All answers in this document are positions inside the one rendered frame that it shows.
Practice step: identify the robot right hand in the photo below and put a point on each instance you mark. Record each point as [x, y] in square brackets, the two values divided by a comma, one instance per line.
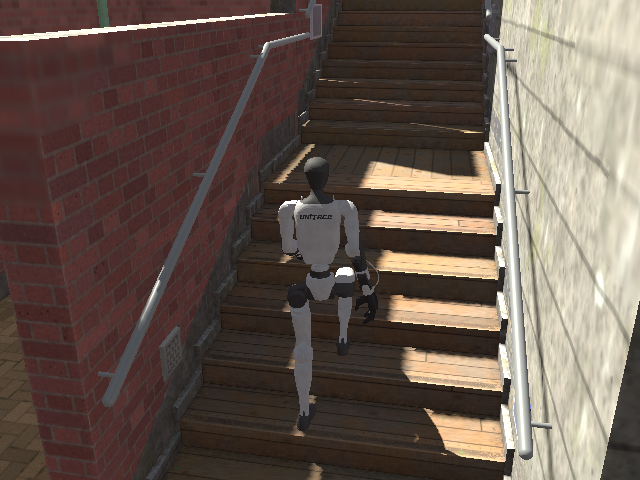
[372, 305]

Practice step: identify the robot left upper arm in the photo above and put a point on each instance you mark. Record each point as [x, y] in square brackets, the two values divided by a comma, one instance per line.
[285, 213]

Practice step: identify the humanoid robot torso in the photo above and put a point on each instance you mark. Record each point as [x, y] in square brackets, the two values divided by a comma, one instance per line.
[318, 238]

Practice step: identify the robot left forearm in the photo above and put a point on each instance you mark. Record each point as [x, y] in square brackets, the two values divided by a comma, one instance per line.
[297, 253]

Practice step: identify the robot left foot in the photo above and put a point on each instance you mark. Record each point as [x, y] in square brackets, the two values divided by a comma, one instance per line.
[304, 421]

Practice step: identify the robot right upper arm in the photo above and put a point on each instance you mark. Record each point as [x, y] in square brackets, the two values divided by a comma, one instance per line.
[351, 224]

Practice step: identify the robot right forearm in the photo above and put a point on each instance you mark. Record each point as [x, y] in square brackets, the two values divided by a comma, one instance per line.
[362, 273]

